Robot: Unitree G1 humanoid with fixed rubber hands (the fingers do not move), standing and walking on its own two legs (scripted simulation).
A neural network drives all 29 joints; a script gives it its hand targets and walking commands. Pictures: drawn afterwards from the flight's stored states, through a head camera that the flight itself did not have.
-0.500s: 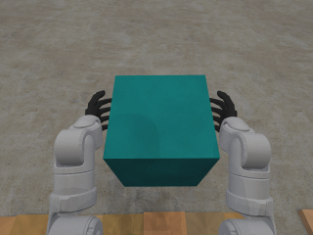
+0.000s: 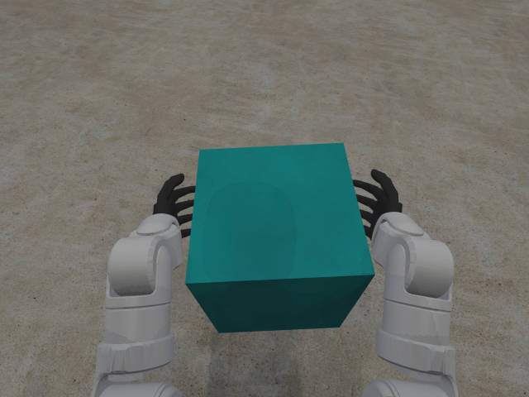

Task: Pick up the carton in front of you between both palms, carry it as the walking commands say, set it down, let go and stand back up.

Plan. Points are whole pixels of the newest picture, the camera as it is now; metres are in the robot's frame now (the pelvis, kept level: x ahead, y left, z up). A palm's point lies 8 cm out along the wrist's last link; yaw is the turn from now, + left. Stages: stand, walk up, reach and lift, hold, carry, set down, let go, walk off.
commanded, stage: carry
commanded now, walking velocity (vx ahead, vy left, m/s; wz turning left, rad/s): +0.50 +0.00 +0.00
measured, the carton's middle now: (275, 246) +0.35 +0.03 +0.02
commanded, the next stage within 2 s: none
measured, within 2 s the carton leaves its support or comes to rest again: neither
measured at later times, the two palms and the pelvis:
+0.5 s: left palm (225, 102) +0.66 +0.17 +0.06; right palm (366, 115) +0.66 -0.13 +0.07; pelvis +0.33 +0.04 -0.06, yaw +1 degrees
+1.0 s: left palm (234, 44) +0.93 +0.19 +0.06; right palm (346, 56) +0.93 -0.11 +0.06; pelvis +0.61 +0.05 -0.04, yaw -1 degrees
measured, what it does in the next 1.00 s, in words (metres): goes down: left foot 0.03 m lower, then right foot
